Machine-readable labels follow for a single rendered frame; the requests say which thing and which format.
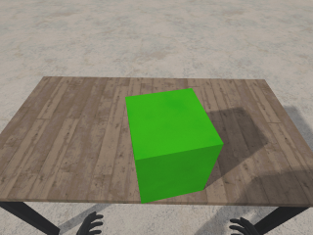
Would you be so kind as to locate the left robot hand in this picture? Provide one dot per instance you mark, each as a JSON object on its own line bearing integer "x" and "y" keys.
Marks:
{"x": 86, "y": 225}

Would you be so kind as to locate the table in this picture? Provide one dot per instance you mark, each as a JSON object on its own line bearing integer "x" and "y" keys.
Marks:
{"x": 70, "y": 142}

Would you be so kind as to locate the right robot hand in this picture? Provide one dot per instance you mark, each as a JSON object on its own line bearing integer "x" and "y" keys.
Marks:
{"x": 247, "y": 228}

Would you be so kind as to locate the carton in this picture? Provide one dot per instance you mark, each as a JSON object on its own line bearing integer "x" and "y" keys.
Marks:
{"x": 175, "y": 145}

